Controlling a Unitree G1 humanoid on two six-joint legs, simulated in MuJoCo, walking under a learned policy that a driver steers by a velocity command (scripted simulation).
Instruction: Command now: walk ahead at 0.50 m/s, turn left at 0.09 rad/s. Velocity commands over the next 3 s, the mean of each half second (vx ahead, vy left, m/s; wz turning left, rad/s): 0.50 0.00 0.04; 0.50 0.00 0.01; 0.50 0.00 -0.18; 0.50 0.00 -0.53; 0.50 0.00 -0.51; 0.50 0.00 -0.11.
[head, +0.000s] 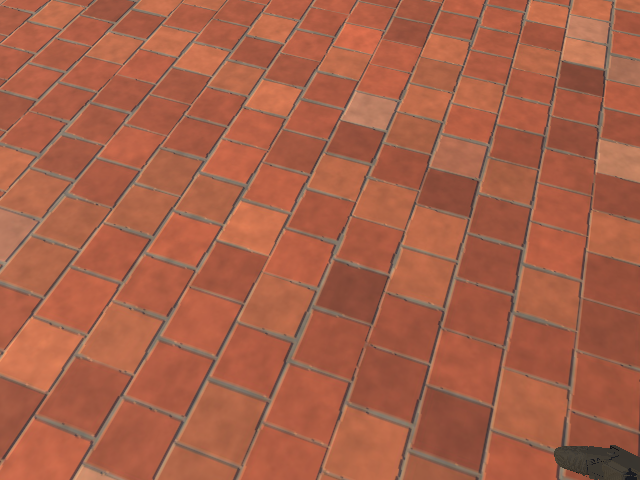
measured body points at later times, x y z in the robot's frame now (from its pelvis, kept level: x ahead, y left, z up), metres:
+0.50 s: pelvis +0.27 -0.05 +0.00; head +0.31 -0.06 +0.44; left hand +0.48 +0.20 -0.09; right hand +0.28 -0.34 -0.13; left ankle +0.10 +0.09 -0.69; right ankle +0.38 -0.15 -0.73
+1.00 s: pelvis +0.55 -0.02 +0.00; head +0.58 -0.01 +0.45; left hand +0.53 +0.27 -0.14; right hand +0.78 -0.25 -0.08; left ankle +0.67 +0.09 -0.73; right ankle +0.38 -0.15 -0.72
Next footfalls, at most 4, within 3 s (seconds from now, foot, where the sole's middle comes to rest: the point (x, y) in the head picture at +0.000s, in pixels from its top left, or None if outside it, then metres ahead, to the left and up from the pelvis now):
0.46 right None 0.42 -0.15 -0.76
1.00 left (307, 355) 0.71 0.09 -0.76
1.54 right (415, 258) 1.00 -0.16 -0.76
2.02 left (369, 163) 1.33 -0.04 -0.76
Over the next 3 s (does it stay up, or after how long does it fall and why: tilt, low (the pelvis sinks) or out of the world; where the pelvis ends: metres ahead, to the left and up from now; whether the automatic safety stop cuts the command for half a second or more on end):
stays up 1.55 -0.41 0.01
